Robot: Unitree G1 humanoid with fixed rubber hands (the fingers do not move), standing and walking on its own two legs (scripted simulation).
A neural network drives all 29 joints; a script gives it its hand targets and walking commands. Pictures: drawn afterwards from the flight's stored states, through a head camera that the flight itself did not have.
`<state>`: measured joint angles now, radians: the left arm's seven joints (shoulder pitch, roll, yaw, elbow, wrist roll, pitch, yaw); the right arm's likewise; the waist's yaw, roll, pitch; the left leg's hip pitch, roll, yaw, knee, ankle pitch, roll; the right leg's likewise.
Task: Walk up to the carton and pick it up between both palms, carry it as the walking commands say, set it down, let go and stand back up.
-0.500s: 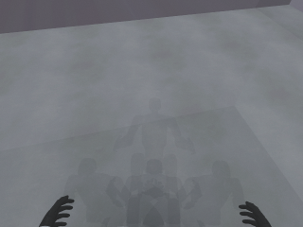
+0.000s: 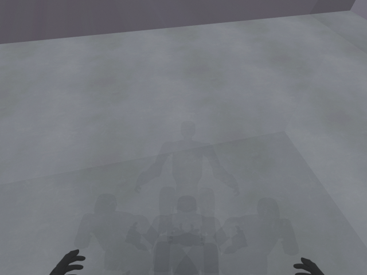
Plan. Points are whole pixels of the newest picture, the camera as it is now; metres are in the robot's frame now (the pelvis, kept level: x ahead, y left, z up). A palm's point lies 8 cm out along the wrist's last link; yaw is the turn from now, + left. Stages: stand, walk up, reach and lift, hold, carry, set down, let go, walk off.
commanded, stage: stand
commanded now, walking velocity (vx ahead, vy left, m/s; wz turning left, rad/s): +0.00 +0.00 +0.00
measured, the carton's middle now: out of the picture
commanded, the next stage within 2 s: walk up in 1.38 s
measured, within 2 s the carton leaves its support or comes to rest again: neither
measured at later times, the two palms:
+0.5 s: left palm out of the picture +0.09 +0.30 -0.09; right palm out of the picture +0.09 -0.30 -0.09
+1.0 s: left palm out of the picture +0.08 +0.30 -0.09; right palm out of the picture +0.08 -0.31 -0.09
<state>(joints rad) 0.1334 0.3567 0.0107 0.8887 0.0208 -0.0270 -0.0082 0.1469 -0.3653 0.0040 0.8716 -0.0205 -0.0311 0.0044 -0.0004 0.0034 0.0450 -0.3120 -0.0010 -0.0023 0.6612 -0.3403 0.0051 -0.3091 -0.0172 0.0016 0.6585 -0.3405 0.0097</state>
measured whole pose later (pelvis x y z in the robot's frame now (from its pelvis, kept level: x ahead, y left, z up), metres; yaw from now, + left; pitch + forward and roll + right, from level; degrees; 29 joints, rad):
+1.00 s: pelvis +0.00 +0.00 +0.02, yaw +0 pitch -2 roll +0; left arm 0.09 0.37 -0.01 1.11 0.01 -0.02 -0.01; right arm 0.11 -0.38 0.02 1.09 -0.01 -0.02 0.00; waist 0.00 0.01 0.05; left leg -0.14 0.00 -0.01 0.35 -0.18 -0.01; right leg -0.14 -0.01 0.00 0.36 -0.18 0.01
